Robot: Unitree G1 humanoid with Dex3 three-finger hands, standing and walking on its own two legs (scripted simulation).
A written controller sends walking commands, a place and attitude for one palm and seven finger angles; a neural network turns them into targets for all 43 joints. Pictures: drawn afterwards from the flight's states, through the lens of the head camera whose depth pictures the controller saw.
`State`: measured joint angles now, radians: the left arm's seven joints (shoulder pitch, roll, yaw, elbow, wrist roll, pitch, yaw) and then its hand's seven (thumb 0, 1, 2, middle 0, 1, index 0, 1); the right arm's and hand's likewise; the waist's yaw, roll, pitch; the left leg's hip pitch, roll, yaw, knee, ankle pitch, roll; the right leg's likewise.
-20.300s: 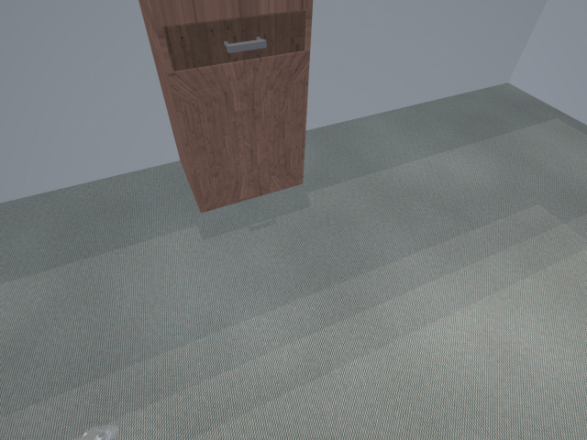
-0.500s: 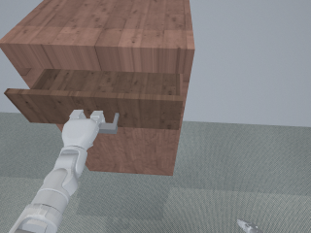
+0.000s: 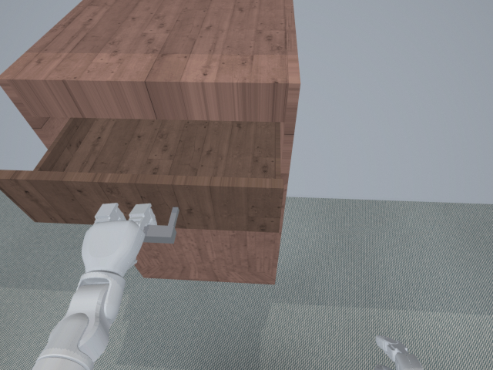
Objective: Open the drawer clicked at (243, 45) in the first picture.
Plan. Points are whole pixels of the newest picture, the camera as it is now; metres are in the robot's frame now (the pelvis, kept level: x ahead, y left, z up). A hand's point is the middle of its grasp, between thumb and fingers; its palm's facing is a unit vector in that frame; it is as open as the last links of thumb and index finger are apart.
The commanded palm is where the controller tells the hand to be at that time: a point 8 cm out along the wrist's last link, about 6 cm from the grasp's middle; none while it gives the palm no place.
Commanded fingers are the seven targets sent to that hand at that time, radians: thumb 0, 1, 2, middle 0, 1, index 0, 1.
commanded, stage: pull the drawer open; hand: left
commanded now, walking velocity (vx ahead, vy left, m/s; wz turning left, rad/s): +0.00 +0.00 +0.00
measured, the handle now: (138, 222) +0.35 +0.22 +0.03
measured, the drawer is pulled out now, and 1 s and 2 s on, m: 0.16 0.29 0.30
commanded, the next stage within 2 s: open the thumb to release the handle in 1.34 s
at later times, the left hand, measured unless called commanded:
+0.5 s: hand (117, 292) +0.24 +0.23 +0.00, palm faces +0.02 -0.09 -1.00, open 5.5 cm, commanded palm +0.20 +0.23 +0.05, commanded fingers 0.00 0.90 0.90 -0.40 -1.35 -0.40 -1.35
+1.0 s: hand (102, 336) +0.17 +0.23 +0.00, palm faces +0.03 -0.07 -1.00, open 5.5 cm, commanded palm +0.14 +0.23 +0.05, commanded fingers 0.00 0.90 0.90 -0.40 -1.35 -0.40 -1.35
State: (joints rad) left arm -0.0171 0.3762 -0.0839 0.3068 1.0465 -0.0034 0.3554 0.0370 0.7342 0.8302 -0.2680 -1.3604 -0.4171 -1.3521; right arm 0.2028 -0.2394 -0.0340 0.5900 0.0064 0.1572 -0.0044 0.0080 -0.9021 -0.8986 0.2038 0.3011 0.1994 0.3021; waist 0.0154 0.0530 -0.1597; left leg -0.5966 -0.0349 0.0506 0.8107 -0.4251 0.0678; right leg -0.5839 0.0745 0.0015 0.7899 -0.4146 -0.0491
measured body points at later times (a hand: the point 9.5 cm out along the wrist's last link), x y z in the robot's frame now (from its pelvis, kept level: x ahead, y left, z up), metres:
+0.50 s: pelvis +0.00 -0.01 +0.00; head +0.04 -0.02 +0.44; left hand +0.23 +0.23 +0.06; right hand +0.21 -0.22 -0.10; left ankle -0.02 +0.07 -0.70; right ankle -0.02 -0.09 -0.70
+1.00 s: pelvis -0.01 -0.01 -0.02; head +0.03 -0.04 +0.43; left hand +0.17 +0.23 +0.06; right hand +0.20 -0.23 -0.12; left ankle -0.02 +0.07 -0.70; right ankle -0.02 -0.09 -0.70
